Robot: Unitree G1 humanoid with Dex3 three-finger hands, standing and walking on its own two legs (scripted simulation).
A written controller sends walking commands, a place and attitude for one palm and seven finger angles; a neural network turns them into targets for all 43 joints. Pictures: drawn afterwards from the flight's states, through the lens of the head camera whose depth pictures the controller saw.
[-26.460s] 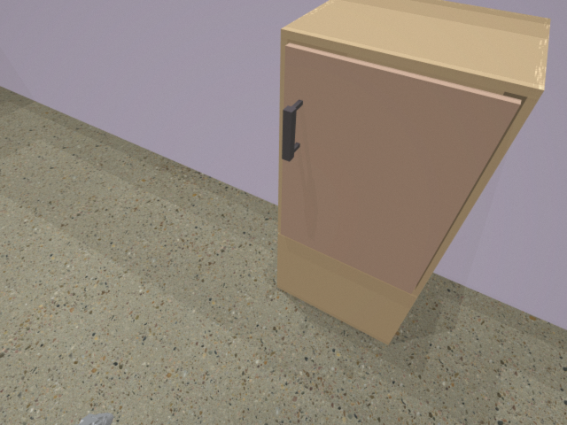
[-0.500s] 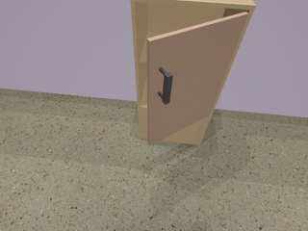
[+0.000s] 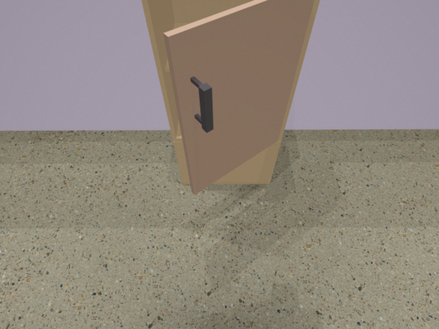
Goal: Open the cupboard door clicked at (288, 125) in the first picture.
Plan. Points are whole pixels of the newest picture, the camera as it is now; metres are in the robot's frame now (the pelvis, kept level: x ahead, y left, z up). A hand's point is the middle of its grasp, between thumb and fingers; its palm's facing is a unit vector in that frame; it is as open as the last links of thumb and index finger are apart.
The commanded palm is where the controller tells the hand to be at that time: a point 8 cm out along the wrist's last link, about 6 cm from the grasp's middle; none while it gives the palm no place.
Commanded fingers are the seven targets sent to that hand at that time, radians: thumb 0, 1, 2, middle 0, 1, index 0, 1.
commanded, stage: walk to a spot facing it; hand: left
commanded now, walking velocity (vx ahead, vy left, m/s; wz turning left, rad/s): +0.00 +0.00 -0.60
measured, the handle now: (201, 105) +0.58 +0.09 +0.04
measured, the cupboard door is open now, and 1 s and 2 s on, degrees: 38 38 38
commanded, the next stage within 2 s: none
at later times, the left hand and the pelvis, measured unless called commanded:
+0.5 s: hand out of the picture +0.08 +0.15 -0.16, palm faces -0.15 -0.96 -0.23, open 7.4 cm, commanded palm none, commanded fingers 0.00 0.90 0.90 -0.20 -0.30 -0.20 -0.30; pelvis +0.02 -0.03 +0.01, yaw -14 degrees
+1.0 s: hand (164, 265) +0.26 +0.15 -0.16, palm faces -0.53 -0.82 -0.22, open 7.4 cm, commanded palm none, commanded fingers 0.00 0.90 0.90 -0.20 -0.30 -0.20 -0.30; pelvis +0.06 +0.02 +0.01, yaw -34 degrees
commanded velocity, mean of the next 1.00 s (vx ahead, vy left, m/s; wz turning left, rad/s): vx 0.00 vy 0.00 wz -0.60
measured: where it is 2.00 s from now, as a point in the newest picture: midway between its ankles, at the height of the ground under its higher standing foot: outside the picture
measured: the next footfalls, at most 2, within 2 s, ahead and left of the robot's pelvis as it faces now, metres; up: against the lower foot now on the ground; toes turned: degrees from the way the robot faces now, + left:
left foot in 0.68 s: +0.11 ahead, +0.11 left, +0.00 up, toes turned -23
right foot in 1.12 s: +0.02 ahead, -0.11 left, +0.00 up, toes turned -43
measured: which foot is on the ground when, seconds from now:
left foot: down 0.00-0.08, up 0.10-0.66, down 0.68-1.00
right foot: down 0.00-0.68, up 0.70-1.00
